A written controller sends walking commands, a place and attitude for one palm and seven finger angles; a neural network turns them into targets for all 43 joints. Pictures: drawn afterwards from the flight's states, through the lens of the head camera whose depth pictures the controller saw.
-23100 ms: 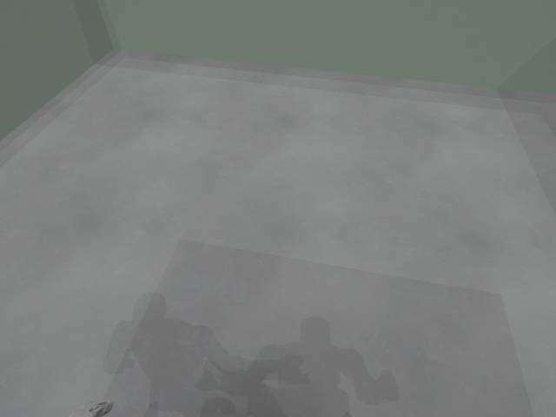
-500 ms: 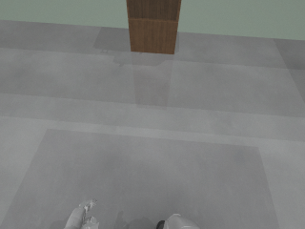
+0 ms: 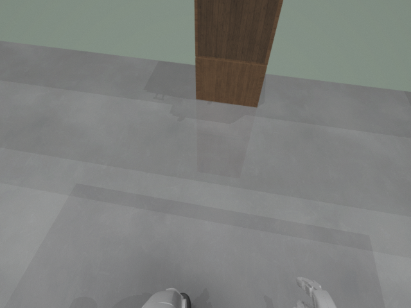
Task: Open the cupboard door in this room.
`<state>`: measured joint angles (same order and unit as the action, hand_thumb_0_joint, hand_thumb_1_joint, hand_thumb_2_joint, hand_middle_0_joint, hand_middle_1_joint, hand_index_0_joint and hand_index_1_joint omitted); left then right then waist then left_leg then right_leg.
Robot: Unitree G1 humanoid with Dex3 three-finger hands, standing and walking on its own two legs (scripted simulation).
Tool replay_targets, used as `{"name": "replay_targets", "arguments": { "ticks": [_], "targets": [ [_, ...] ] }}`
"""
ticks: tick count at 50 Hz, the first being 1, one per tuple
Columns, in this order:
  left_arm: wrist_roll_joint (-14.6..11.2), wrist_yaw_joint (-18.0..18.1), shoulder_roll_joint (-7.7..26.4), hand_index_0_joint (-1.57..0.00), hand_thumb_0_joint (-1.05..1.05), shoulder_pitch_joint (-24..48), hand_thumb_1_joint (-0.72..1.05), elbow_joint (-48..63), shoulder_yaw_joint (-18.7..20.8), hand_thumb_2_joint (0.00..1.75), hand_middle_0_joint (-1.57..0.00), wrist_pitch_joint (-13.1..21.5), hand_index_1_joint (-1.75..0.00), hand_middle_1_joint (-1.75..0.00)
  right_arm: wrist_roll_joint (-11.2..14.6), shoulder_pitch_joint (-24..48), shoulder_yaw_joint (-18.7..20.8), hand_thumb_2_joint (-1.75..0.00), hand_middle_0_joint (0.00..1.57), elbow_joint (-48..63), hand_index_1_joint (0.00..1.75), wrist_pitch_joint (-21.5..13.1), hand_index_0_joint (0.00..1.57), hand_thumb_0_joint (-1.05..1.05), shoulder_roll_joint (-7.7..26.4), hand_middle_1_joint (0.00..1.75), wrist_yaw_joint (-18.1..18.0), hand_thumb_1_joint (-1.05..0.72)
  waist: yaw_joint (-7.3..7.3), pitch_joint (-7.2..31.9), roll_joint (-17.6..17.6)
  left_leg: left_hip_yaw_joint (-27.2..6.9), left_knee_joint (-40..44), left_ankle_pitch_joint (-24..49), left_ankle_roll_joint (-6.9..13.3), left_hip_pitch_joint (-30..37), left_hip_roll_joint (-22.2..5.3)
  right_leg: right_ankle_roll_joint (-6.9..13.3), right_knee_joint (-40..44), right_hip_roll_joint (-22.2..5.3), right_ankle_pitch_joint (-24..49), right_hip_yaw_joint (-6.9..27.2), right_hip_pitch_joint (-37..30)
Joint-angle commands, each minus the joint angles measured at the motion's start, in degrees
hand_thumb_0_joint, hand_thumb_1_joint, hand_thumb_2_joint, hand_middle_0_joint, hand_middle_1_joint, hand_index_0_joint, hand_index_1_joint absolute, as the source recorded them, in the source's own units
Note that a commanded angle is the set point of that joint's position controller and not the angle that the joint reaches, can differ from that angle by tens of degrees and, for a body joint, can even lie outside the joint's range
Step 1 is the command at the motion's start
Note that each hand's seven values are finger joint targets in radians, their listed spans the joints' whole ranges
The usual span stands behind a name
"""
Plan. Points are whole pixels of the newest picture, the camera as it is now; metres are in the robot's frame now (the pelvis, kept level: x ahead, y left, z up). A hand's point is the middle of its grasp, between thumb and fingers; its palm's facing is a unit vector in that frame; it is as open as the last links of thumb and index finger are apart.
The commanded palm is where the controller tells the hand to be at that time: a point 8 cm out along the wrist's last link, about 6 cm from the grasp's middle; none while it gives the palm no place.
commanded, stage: turn or walk to find it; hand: left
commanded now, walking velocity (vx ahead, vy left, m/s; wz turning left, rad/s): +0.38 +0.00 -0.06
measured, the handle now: out of the picture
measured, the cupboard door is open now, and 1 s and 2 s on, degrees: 0 0 0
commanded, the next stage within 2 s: stand and wait in 0.42 s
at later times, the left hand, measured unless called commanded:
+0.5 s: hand (169, 210) +0.35 +0.14 -0.15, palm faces -0.08 -0.96 -0.26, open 7.3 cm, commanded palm none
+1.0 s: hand (179, 225) +0.32 +0.11 -0.17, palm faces +0.03 -0.99 -0.13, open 7.3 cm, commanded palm none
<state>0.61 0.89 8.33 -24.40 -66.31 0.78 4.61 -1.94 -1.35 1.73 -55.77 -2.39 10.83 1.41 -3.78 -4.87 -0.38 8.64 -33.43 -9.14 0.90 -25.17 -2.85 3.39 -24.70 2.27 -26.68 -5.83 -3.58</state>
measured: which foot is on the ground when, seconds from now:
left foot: down 0.00-0.48, up 0.50-0.82, down 0.84-1.00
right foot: down 0.00-0.00, up 0.02-0.46, down 0.48-1.00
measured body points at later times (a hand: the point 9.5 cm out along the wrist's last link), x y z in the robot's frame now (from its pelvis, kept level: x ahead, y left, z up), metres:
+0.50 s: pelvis +0.22 -0.05 +0.00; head +0.25 -0.08 +0.45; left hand +0.36 +0.19 -0.13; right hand +0.12 -0.27 -0.16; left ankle +0.11 +0.10 -0.71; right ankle +0.30 -0.16 -0.73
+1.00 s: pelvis +0.33 -0.05 +0.02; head +0.33 -0.03 +0.47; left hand +0.32 +0.16 -0.15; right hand +0.40 -0.27 -0.12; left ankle +0.37 +0.05 -0.72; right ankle +0.30 -0.16 -0.72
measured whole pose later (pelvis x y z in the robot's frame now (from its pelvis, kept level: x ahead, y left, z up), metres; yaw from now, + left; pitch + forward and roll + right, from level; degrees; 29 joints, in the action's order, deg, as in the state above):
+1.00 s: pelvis +0.33 -0.05 +0.02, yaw -2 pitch -2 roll -1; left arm 0.2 1.4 8.6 -16.0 -66.6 -0.4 0.7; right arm -0.5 -9.5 0.6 -62.5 -1.4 8.2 -1.5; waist -2.3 -1.4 -2.2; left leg 8.3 -26.1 -11.5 1.5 -12.6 -2.7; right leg -0.9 -24.2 -3.4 -15.9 -9.5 5.9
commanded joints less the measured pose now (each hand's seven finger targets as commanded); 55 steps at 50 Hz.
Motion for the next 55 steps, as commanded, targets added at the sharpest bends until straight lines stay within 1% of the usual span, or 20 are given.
{"name": "replay_targets", "arguments": {
  "ticks": [1, 2, 5, 8, 11, 20, 22, 23, 24, 25, 28, 30, 32, 39, 40, 42, 44, 46, 50, 55],
  "targets": [
    [-1.0, -0.3, 5.9, -0.20, 0.00, -0.2, 0.90, 4.9, 1.3, 0.90, -0.20, 1.5, -0.30, -0.30, -0.3, -29.2, 3.9, -0.90, 0.20, -5.4, 0.30, -1.1, 0.20, 0.00, 15.7, 0.30, -1.6, -0.90, 11.76, 18.5, 14.5, -29.8, 8.0, 26.4, 13.5, 43.7, -24.8, -1.4, -49.2, -1.6, -3.7, 1.8, 32.8],
    [-0.7, 0.2, 6.7, -0.20, 0.00, 1.8, 0.90, 5.0, 1.5, 0.90, -0.20, 0.9, -0.30, -0.30, 0.9, -26.2, 3.4, -0.90, 0.20, -5.3, 0.30, -1.1, 0.20, 0.00, 14.0, 0.30, -1.9, -0.90, 10.36, 17.3, 11.7, -29.7, 12.1, 17.5, 13.5, 38.6, -25.1, -1.4, -53.7, -3.7, -4.1, 6.8, 36.3],
    [0.4, -1.3, 4.8, -0.20, 0.00, 7.2, 0.90, 5.2, 2.0, 0.90, -0.20, -0.4, -0.30, -0.30, 0.5, -18.0, 1.8, -0.90, 0.20, -3.3, 0.30, -2.0, 0.20, 0.00, 5.9, 0.30, -2.1, -0.90, 6.44, 2.3, 2.9, -19.0, 18.3, 6.4, 8.8, 19.2, -18.7, -2.4, -50.8, -9.4, 5.3, 7.0, 37.2],
    [1.1, -1.5, 1.8, -0.20, 0.00, 3.3, 0.90, 4.9, 2.0, 0.90, -0.20, -2.8, -0.30, -0.30, 0.9, -16.2, 1.6, -0.90, 0.20, -3.0, 0.30, -2.6, 0.20, 0.00, 4.8, 0.30, -2.2, -0.90, 2.74, 2.4, 5.2, -10.4, 21.4, 4.3, 7.4, 12.0, -14.6, -3.9, -45.3, -10.5, 9.9, 5.1, 33.9],
    [1.2, -1.9, 1.7, -0.20, 0.00, 6.5, 0.90, 7.0, 2.5, 0.90, -0.20, -3.6, -0.30, -0.30, 0.9, -17.4, 2.0, -0.90, 0.20, -3.1, 0.30, -2.8, 0.20, 0.00, 4.6, 0.30, -2.1, -0.90, 2.27, -0.4, 6.3, -8.4, 24.2, 2.6, 7.6, 9.8, -13.3, -5.2, -40.3, -11.9, 15.5, 4.3, 36.5],
    [0.9, -2.8, 4.5, -0.20, 0.00, 18.8, 0.90, 11.5, 2.6, 0.90, -0.20, -2.4, -0.30, -0.30, 0.1, -22.8, 3.2, -0.90, 0.20, -5.9, 0.30, -1.7, 0.20, 0.00, 7.3, 0.30, -1.9, -0.90, 5.05, -0.2, 6.2, -5.7, 17.0, 7.8, 6.1, 17.9, -13.9, -4.3, -10.7, -7.9, 14.9, -2.1, 27.1],
    [1.1, -2.4, 7.5, -0.20, 0.00, 6.5, 0.90, 7.7, 3.2, 0.90, -0.20, -1.4, -0.30, -0.30, 0.5, -21.5, 3.0, -0.90, 0.20, -6.0, 0.30, -1.4, 0.20, 0.00, 7.2, 0.30, -1.9, -0.90, -1.11, 6.3, 1.7, -1.7, 1.5, 16.0, 2.7, 16.6, -10.1, -3.1, -2.8, -5.5, 18.5, -3.1, 10.4],
    [1.4, -1.7, 12.4, -0.20, 0.00, -2.1, 0.90, 4.7, 4.3, 0.90, -0.20, -0.4, -0.30, -0.30, 1.1, -22.4, 2.5, -0.90, 0.20, -5.6, 0.30, -1.6, 0.20, 0.00, 5.2, 0.30, -1.4, -0.90, -4.09, 13.1, -6.8, 1.0, -14.0, 7.8, 0.2, 6.5, -6.3, -0.3, -1.4, -14.8, 24.2, 6.8, -4.5],
    [0.7, -0.9, 18.4, -0.20, 0.00, -7.8, 0.90, 2.9, 5.3, 0.90, -0.20, -0.1, -0.30, -0.30, 1.5, -22.7, 1.6, -0.90, 0.20, -3.5, 0.30, -1.6, 0.20, 0.00, 1.7, 0.30, -1.4, -0.90, -3.87, 16.4, -19.1, 0.8, -29.9, -24.8, -2.1, -7.1, 1.4, 5.4, 1.2, -28.8, 42.6, 26.0, -13.5],
    [-0.1, -0.3, 17.6, -0.20, 0.00, -5.0, 0.90, 3.3, 5.3, 0.90, -0.20, -0.1, -0.30, -0.30, 1.9, -21.3, 1.7, -0.90, 0.20, -3.1, 0.30, -0.6, 0.20, 0.00, 4.1, 0.30, -2.2, -0.90, -2.99, 17.6, -17.5, -6.9, -36.8, -25.9, -1.7, -6.9, -1.0, 7.4, 3.2, -30.9, 48.3, 26.5, -9.0],
    [0.0, 0.3, 11.0, -0.20, 0.00, 7.6, 0.90, 6.8, 3.1, 0.90, -0.20, -0.5, -0.30, -0.30, 1.1, -17.3, 1.4, -0.90, 0.20, -4.2, 0.30, 0.4, 0.20, 0.00, 1.8, 0.30, -2.0, -0.90, 1.51, 5.9, -3.7, -8.6, -36.7, -15.2, -2.4, -6.5, -5.1, 5.8, 5.2, -24.5, 42.3, 13.3, 8.4],
    [0.4, 0.5, 9.1, -0.20, 0.00, 12.0, 0.90, 7.5, 2.3, 0.90, -0.20, -0.4, -0.30, -0.30, 0.9, -21.1, 1.1, -0.90, 0.20, -5.8, 0.30, 1.6, 0.20, 0.00, 0.3, 0.30, -1.8, -0.90, 4.78, 5.0, -5.8, -7.0, -28.8, -13.1, -3.5, -0.7, -5.4, 4.0, 7.2, -21.5, 40.9, 5.8, 15.1],
    [0.2, 0.5, 8.0, -0.20, 0.00, 13.2, 0.90, 7.6, 1.5, 0.90, -0.20, -0.5, -0.30, -0.30, 1.1, -21.8, 0.5, -0.90, 0.20, -6.2, 0.30, 2.2, 0.20, 0.00, -1.0, 0.30, -1.8, -0.90, 5.67, 5.3, -7.1, -5.0, -22.2, -10.9, -4.2, 3.3, -4.3, 3.7, 8.2, -19.1, 40.7, 2.5, 18.4],
    [-0.1, 0.6, 8.2, -0.20, 0.00, 12.2, 0.90, 5.5, 1.6, 0.90, -0.20, -1.7, -0.30, -0.30, 0.9, -16.1, -0.1, -0.90, 0.20, -5.1, 0.30, 1.4, 0.20, 0.00, 0.0, 0.30, -1.8, -0.90, 4.38, 4.2, -6.3, -3.0, 1.3, -1.5, -4.3, 12.2, -2.7, 2.9, 6.0, -16.6, 31.1, 2.7, 17.0],
    [-0.2, 0.6, 8.3, -0.20, 0.00, 12.7, 0.90, 5.1, 1.5, 0.90, -0.20, -2.0, -0.30, -0.30, 1.0, -17.2, 0.0, -0.90, 0.20, -5.6, 0.30, 1.0, 0.20, 0.00, 0.7, 0.30, -1.7, -0.90, 5.16, 4.1, -4.4, -3.1, 5.7, 4.3, -4.3, 15.9, -3.1, 1.4, 4.3, -15.5, 26.9, 2.0, 18.6],
    [-0.2, 0.8, 5.5, -0.20, 0.00, 8.9, 0.90, 4.6, 1.0, 0.90, -0.20, -2.6, -0.30, -0.30, 0.9, -17.6, 0.3, -0.90, 0.20, -6.0, 0.30, 0.2, 0.20, 0.00, 4.8, 0.30, -1.9, -0.90, 4.12, 5.5, 6.7, -9.0, 9.3, 18.1, -1.4, 19.3, -9.2, -2.8, 0.8, -10.4, 17.1, 0.7, 18.8],
    [-0.4, 0.9, 4.3, -0.20, 0.00, 7.3, 0.90, 3.2, 0.4, 0.90, -0.20, -3.5, -0.30, -0.30, 1.1, -13.8, 0.0, -0.90, 0.20, -5.9, 0.30, 0.5, 0.20, 0.00, 5.4, 0.30, -2.5, -0.90, 3.09, 3.5, 13.8, -13.0, 15.8, 11.7, 1.9, 12.9, -11.9, -5.1, -0.2, -8.5, 10.4, -0.8, 14.2],
    [-0.2, 0.6, 4.5, -0.20, 0.00, 5.7, 0.90, 1.9, -0.2, 0.90, -0.20, -3.7, -0.30, -0.30, 1.5, -11.4, -0.4, -0.90, 0.20, -5.5, 0.30, 0.7, 0.20, 0.00, 4.6, 0.30, -3.0, -0.90, 2.07, 2.0, 11.7, -11.6, 17.5, 9.0, 2.0, 11.7, -10.2, -5.1, 1.8, -9.1, 13.1, 0.3, 11.9],
    [-0.2, 0.9, 4.9, -0.20, 0.00, 4.6, 0.90, 0.4, -0.7, 0.90, -0.20, -2.8, -0.30, -0.30, 1.7, -13.7, -0.4, -0.90, 0.20, -6.8, 0.30, 0.6, 0.20, 0.00, 3.2, 0.30, -3.0, -0.90, 3.91, 4.2, 2.0, -7.5, 13.9, 11.3, -0.2, 18.1, -7.0, -4.3, 7.3, -11.1, 21.0, 1.8, 12.1],
    [-0.1, 1.3, 4.3, -0.20, 0.00, 3.0, 0.90, -0.1, -0.8, 0.90, -0.20, -2.9, -0.30, -0.30, 1.7, -14.8, -0.6, -0.90, 0.20, -7.7, 0.30, 0.6, 0.20, 0.00, 3.1, 0.30, -3.1, -0.90, 4.14, 3.1, 0.7, -7.1, 15.0, 10.1, 0.0, 19.0, -6.6, -4.3, 7.9, -11.4, 20.0, 1.8, 12.5]
  ]
}}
